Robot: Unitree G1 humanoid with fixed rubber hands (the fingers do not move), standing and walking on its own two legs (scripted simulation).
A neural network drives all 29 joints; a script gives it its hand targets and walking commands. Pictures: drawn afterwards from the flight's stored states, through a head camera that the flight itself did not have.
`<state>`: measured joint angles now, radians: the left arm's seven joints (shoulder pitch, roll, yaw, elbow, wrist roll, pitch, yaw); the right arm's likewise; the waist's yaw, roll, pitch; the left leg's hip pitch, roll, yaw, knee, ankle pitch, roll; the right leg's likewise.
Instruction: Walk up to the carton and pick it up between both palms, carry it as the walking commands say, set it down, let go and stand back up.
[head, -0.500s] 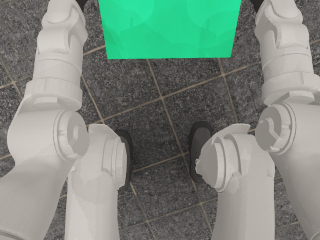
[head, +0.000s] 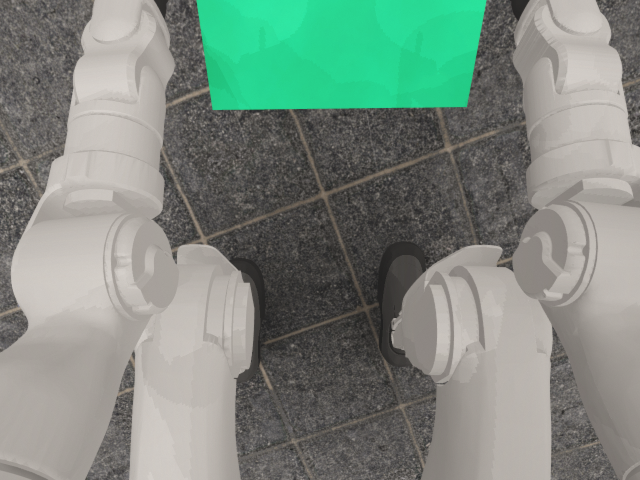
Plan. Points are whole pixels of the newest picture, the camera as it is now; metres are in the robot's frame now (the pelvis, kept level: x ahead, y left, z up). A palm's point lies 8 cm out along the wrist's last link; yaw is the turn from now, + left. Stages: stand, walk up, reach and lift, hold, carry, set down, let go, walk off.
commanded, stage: set down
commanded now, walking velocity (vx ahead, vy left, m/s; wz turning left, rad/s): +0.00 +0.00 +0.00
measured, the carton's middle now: (336, 13) +0.55 -0.03 -0.25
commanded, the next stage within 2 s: none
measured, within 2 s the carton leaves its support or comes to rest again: rests again in 0.46 s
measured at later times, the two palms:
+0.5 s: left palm (150, 43) +0.51 +0.16 -0.20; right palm (535, 38) +0.51 -0.23 -0.19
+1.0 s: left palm (116, 32) +0.52 +0.18 -0.17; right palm (570, 24) +0.51 -0.25 -0.17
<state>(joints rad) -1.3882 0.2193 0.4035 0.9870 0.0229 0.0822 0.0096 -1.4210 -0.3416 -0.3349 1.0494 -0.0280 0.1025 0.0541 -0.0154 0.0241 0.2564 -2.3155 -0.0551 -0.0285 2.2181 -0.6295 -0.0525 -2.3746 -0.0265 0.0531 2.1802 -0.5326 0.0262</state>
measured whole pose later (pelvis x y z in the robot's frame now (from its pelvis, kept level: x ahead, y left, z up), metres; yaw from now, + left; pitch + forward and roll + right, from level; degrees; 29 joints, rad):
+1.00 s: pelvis -0.02 +0.00 +0.00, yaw -1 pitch +35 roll +1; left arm -1.35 0.38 0.09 1.03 -0.26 0.05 0.11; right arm -1.39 -0.48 -0.08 1.12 0.26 0.02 -0.05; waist 0.00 0.02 0.40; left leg -2.23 -0.05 -0.04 2.23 -0.60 -0.06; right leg -2.30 -0.02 0.04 2.18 -0.49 0.02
